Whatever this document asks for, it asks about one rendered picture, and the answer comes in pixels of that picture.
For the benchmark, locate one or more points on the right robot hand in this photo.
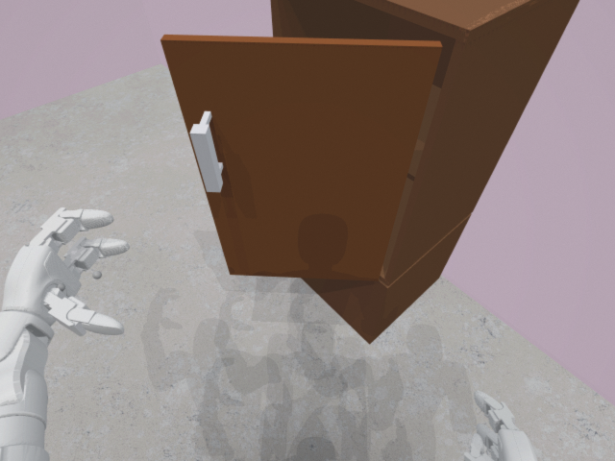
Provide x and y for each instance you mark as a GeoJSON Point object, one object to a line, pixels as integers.
{"type": "Point", "coordinates": [511, 443]}

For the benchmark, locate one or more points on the robot left forearm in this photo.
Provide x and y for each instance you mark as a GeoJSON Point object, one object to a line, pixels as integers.
{"type": "Point", "coordinates": [24, 339]}

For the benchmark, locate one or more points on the cupboard door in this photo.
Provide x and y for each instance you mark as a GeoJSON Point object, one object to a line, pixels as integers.
{"type": "Point", "coordinates": [316, 136]}

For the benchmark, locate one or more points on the left robot hand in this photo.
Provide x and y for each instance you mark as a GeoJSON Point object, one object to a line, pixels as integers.
{"type": "Point", "coordinates": [37, 270]}

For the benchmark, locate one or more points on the handle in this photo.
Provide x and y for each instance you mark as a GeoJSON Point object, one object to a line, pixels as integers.
{"type": "Point", "coordinates": [203, 145]}

